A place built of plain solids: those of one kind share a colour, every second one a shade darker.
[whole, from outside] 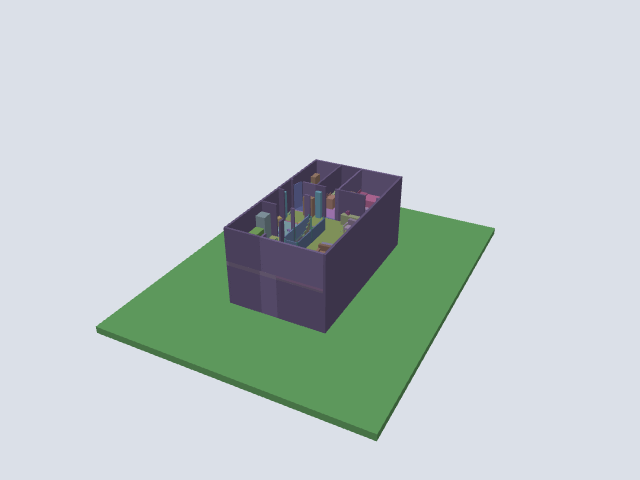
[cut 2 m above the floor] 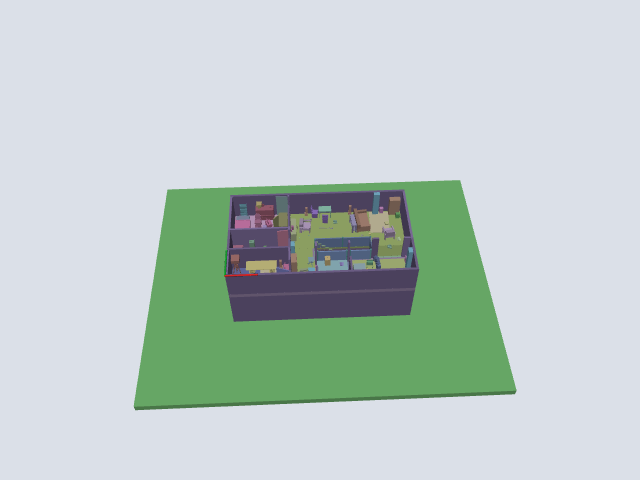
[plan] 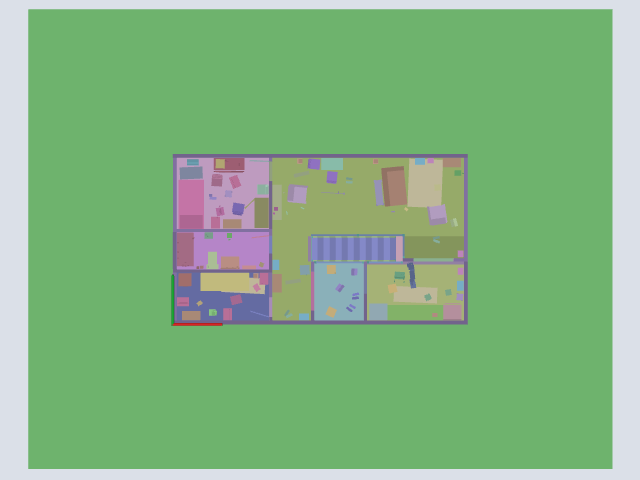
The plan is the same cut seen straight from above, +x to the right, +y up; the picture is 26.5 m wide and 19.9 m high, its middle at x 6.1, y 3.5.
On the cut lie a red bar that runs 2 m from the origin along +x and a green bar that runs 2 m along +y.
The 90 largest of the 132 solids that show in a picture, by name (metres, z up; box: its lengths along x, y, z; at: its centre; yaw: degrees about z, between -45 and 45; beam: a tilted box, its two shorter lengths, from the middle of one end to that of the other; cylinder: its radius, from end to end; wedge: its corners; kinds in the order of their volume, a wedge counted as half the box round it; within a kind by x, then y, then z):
{
 "under_1": {"box": [24.23, 19.07, 0.5], "at": [6.12, 3.54, -0.41]},
 "wall_1": {"box": [0.16, 1.99, 2.43], "at": [0.08, 1.16, 4.29]},
 "wall_2": {"box": [0.16, 1.55, 2.43], "at": [0.08, 3.06, 4.29]},
 "wall_3": {"box": [0.16, 2.95, 2.43], "at": [0.08, 5.43, 4.29]},
 "wall_4": {"box": [4.12, 0.13, 2.43], "at": [2.06, 2.21, 4.29]},
 "wall_5": {"box": [4.12, 0.13, 2.43], "at": [2.06, 3.9, 4.29]},
 "wall_6": {"box": [0.13, 1.02, 2.43], "at": [4.05, 1.64, 4.29]},
 "wall_7": {"box": [0.13, 0.66, 2.43], "at": [4.05, 2.61, 4.29]},
 "wall_8": {"box": [0.13, 1.98, 2.43], "at": [4.05, 4.95, 4.29]},
 "wall_9": {"box": [0.13, 0.41, 2.43], "at": [5.79, 0.37, 4.29]},
 "wall_10": {"box": [0.13, 0.42, 2.43], "at": [5.79, 2.4, 4.29]},
 "wall_11": {"box": [12.23, 0.16, 5.81], "at": [6.12, 0.08, 2.6]},
 "wall_12": {"box": [12.23, 0.16, 5.81], "at": [6.12, 6.99, 2.6]},
 "wall_13": {"box": [0.13, 1.12, 2.43], "at": [7.99, 0.72, 4.29]},
 "wall_14": {"box": [0.13, 0.24, 2.43], "at": [7.99, 2.49, 4.29]},
 "wall_15": {"box": [6.63, 0.13, 3.08], "at": [8.91, 2.54, 1.24]},
 "wall_16": {"box": [6.63, 0.13, 3.08], "at": [8.91, 3.73, 1.24]},
 "wall_17": {"box": [0.45, 0.13, 2.43], "at": [9.75, 2.67, 4.29]},
 "wall_18": {"box": [0.6, 0.13, 2.43], "at": [11.93, 2.67, 4.29]},
 "wall_19": {"box": [0.16, 2.32, 3.08], "at": [12.15, 1.32, 1.24]},
 "wall_20": {"box": [0.16, 2.45, 2.43], "at": [12.15, 1.39, 4.29]},
 "wall_21": {"box": [0.16, 1.05, 3.08], "at": [12.15, 3.13, 1.24]},
 "wall_22": {"box": [0.16, 4.17, 2.43], "at": [12.15, 4.83, 4.29]},
 "wall_23": {"box": [0.16, 3.12, 3.08], "at": [12.15, 5.35, 1.24]},
 "stair_1": {"box": [0.27, 1.05, 3.17], "at": [5.87, 3.13, 1.29]},
 "stair_2": {"box": [0.52, 1.05, 2.97], "at": [5.99, 3.13, 1.18]},
 "stair_3": {"box": [0.77, 1.05, 2.76], "at": [6.12, 3.13, 1.08]},
 "stair_4": {"box": [1.02, 1.05, 2.56], "at": [6.24, 3.13, 0.98]},
 "stair_5": {"box": [1.27, 1.05, 2.35], "at": [6.37, 3.13, 0.88]},
 "stair_6": {"box": [1.52, 1.05, 2.15], "at": [6.49, 3.13, 0.77]},
 "stair_7": {"box": [1.77, 1.05, 1.94], "at": [6.62, 3.13, 0.67]},
 "stair_8": {"box": [2.02, 1.05, 1.74], "at": [6.74, 3.13, 0.57]},
 "stair_9": {"box": [2.27, 1.05, 1.53], "at": [6.87, 3.13, 0.47]},
 "stair_10": {"box": [2.52, 1.05, 1.33], "at": [6.99, 3.13, 0.36]},
 "stair_11": {"box": [2.77, 1.05, 1.12], "at": [7.12, 3.13, 0.26]},
 "stair_12": {"box": [3.02, 1.05, 0.92], "at": [7.24, 3.13, 0.16]},
 "stair_13": {"box": [3.27, 1.05, 0.71], "at": [7.36, 3.13, 0.06]},
 "stair_14": {"box": [3.52, 1.05, 0.51], "at": [7.49, 3.13, -0.05]},
 "upper_floor_living_1": {"box": [1.61, 3.5, 0.16], "at": [4.92, 1.91, 3.0]},
 "upper_floor_living_2": {"box": [7.95, 3.25, 0.16], "at": [8.1, 5.29, 3.0]},
 "upper_floor_living_3": {"box": [2.54, 0.92, 0.16], "at": [10.8, 3.2, 3.0]},
 "upper_floor_bedroom_1": {"box": [3.83, 2.95, 0.16], "at": [2.08, 5.43, 3.0]},
 "flat_shelf_1": {"box": [0.76, 0.39, 1.46], "at": [0.76, 0.36, 3.81]},
 "flat_shelf_2": {"box": [0.76, 0.39, 1.46], "at": [2.46, 4.17, 3.81]},
 "flat_shelf_3": {"box": [0.39, 0.76, 1.46], "at": [4.33, 1.71, 3.81]},
 "flat_shelf_4": {"box": [0.76, 0.39, 1.46], "at": [11.57, 6.71, 3.81]},
 "upper_floor_kitchen_1": {"box": [4.02, 2.45, 0.16], "at": [10.06, 1.39, 3.0]},
 "wardrobe_1": {"box": [0.6, 1.26, 2.0], "at": [3.68, 4.63, 4.08]},
 "floor_vestibule_1": {"box": [2.84, 1.05, 0.5], "at": [10.65, 3.13, -0.25]},
 "wall_band_1": {"box": [12.23, 0.16, 0.31], "at": [6.12, 0.08, 2.92]},
 "wall_band_2": {"box": [6.63, 0.13, 0.31], "at": [8.91, 2.54, 2.92]},
 "wall_band_3": {"box": [6.63, 0.13, 0.31], "at": [8.91, 3.73, 2.92]},
 "wall_band_4": {"box": [0.16, 2.32, 0.31], "at": [12.15, 1.32, 2.92]},
 "wall_band_5": {"box": [0.16, 3.12, 0.31], "at": [12.15, 5.35, 2.92]},
 "upper_floor_den_1": {"box": [3.83, 1.99, 0.16], "at": [2.08, 1.16, 3.0]},
 "child_bed_1": {"box": [0.96, 0.55, 0.2], "at": [0.76, 4.26, 3.66]},
 "child_bed_2": {"box": [1.06, 2.06, 0.4], "at": [0.76, 4.97, 3.46]},
 "upper_floor_bath_1": {"box": [3.83, 1.55, 0.16], "at": [2.08, 3.06, 3.0]},
 "billy_1": {"box": [0.28, 0.42, 2.02], "at": [4.27, 2.47, 4.09]},
 "billy_2": {"box": [0.42, 0.28, 2.02], "at": [5.44, 0.31, 4.09]},
 "billy_3": {"box": [0.42, 0.28, 2.02], "at": [10.25, 6.76, 4.09]},
 "billy_4": {"box": [0.28, 0.42, 2.02], "at": [11.92, 1.6, 4.09]},
 "fridge_1": {"box": [0.75, 0.7, 1.72], "at": [8.52, 0.52, 3.94]},
 "upper_floor_nook_1": {"box": [2.06, 2.45, 0.16], "at": [6.89, 1.39, 3.0]},
 "chest_drawers_1": {"box": [1.28, 0.5, 1.04], "at": [2.33, 6.65, 3.6]},
 "sofa_1": {"box": [0.23, 1.6, 0.39], "at": [8.82, 5.69, 3.72], "yaw": 5.6},
 "sofa_2": {"box": [0.93, 1.6, 0.34], "at": [9.18, 5.73, 3.36], "yaw": 5.6},
 "stair_guard_1": {"box": [2.06, 0.08, 0.95], "at": [6.89, 2.57, 3.55]},
 "stair_guard_2": {"box": [3.8, 0.08, 0.95], "at": [7.63, 3.7, 3.55]},
 "stair_guard_3": {"box": [1.48, 0.08, 0.95], "at": [8.79, 2.57, 3.55]},
 "stair_guard_4": {"box": [0.08, 0.92, 0.95], "at": [9.57, 3.2, 3.55]},
 "range_flat_1": {"box": [0.76, 0.65, 0.94], "at": [11.59, 0.49, 3.55]},
 "cube_shelf_1": {"box": [0.39, 1.46, 0.76], "at": [4.33, 5.06, 3.46]},
 "bathtub_1": {"box": [0.7, 1.4, 0.44], "at": [0.52, 3.11, 3.3]},
 "rug_1": {"box": [1.8, 0.65, 0.08], "at": [2.92, 1.62, 3.05], "yaw": -2.9},
 "rug_2": {"box": [1.8, 0.65, 0.08], "at": [10.06, 1.23, 3.05], "yaw": -2.4},
 "rug_3": {"box": [1.4, 2.0, 0.08], "at": [10.46, 5.85, 3.05], "yaw": -2.3},
 "basin_vanity_1": {"box": [0.76, 0.53, 0.82], "at": [2.37, 2.56, 3.49]},
 "armchair_frame_1": {"box": [0.74, 0.63, 0.18], "at": [5.17, 5.41, 3.4], "yaw": -5.5},
 "armchair_frame_2": {"box": [0.63, 0.74, 0.18], "at": [10.96, 4.54, 3.4], "yaw": 8.3},
 "armchair_frame_3": {"box": [0.62, 0.26, 0.41], "at": [11.0, 4.27, 3.69], "yaw": 8.3},
 "trunk_1": {"box": [0.95, 0.5, 0.42], "at": [0.76, 6.28, 3.29], "yaw": 2.3},
 "laundry_basket_1": {"box": [0.37, 0.37, 0.6], "at": [6.57, 0.51, 3.38], "yaw": -25.0},
 "laundry_basket_2": {"box": [0.37, 0.37, 0.6], "at": [6.57, 2.28, 3.38], "yaw": 0.6},
 "wall_foot_1": {"box": [0.16, 4.17, 0.17], "at": [12.15, 4.83, 3.0]},
 "wire_rack_1": {"box": [0.36, 0.27, 0.92], "at": [1.49, 3.69, 3.54]},
 "leaf_bedroom_door_1": {"box": [0.82, 0.05, 1.98], "at": [3.58, 6.77, 4.07], "yaw": -2.0},
 "leaf_den_door_1": {"box": [0.82, 0.05, 1.98], "at": [3.6, 0.43, 4.07], "yaw": -17.0},
 "floor_lamp_1": {"box": [0.54, 0.54, 0.27], "at": [0.5, 1.85, 4.45]},
 "leaf_bath_door_1": {"box": [0.74, 0.05, 1.98], "at": [3.62, 3.63, 4.07], "yaw": 7.0}
}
